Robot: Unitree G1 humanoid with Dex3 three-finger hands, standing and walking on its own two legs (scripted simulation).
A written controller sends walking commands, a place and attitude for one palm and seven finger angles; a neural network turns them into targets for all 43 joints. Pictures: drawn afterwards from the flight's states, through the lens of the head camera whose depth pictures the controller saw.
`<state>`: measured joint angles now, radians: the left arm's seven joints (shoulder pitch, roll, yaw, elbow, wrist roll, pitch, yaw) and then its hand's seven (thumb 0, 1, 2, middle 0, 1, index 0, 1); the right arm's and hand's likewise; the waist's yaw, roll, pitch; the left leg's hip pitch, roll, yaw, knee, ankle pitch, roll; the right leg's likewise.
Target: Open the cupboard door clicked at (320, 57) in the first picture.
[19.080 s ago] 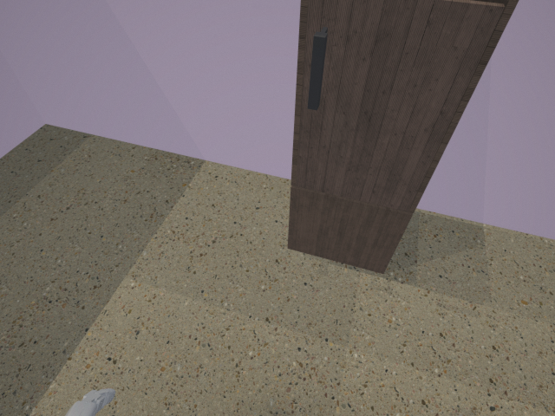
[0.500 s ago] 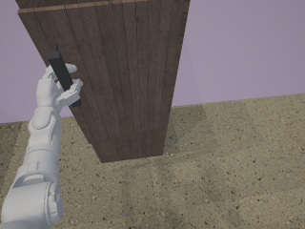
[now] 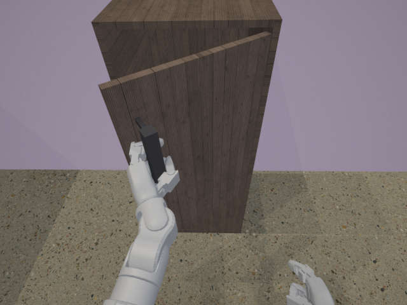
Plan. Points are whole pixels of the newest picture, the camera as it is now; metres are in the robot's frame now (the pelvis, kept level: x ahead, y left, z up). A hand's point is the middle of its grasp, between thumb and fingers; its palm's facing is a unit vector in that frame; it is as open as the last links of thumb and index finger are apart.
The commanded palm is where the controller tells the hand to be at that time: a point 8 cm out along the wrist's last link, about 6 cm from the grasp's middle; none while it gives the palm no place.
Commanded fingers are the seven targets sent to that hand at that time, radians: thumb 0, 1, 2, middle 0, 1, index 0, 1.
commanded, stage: pull the door open along its arc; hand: left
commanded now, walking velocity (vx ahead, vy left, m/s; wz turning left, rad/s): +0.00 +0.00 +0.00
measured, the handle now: (151, 156) +0.38 +0.13 +0.10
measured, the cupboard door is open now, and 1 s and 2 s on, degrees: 35 45 46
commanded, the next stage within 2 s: open thumb and fingers to let go in 0.18 s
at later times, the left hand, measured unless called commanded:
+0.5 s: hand (190, 186) +0.31 +0.05 +0.10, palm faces +0.40 -0.91 -0.05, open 6.9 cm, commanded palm +0.25 +0.08 +0.10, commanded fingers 0.00 0.06 0.54 -0.34 -1.26 -0.34 -1.26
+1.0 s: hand (185, 190) +0.30 +0.05 +0.10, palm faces +0.36 -0.93 -0.03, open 14.6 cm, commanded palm +0.26 +0.09 +0.10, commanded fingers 0.00 -0.50 0.30 -0.17 -0.45 -0.17 -0.45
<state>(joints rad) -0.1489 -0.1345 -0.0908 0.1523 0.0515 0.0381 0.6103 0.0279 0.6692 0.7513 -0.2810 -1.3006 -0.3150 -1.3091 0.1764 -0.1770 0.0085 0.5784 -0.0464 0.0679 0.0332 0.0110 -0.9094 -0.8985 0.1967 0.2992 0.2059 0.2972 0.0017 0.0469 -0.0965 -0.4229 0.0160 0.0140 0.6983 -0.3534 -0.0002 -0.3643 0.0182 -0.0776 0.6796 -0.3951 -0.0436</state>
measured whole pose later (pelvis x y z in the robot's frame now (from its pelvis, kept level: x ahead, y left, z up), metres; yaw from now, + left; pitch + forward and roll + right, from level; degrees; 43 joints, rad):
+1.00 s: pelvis -0.02 -0.01 +0.00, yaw +1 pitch +1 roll +0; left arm -0.09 -0.12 -0.25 0.11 0.05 0.05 0.63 0.00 -0.47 0.32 -0.26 -0.89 -0.27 -0.89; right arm 0.14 -0.17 0.01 0.63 -0.04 0.09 0.00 0.01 -0.91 -0.90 0.20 0.30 0.20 0.30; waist 0.01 0.05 -0.04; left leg -0.37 0.01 -0.01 0.68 -0.32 -0.01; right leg -0.30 0.02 -0.10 0.66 -0.38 -0.05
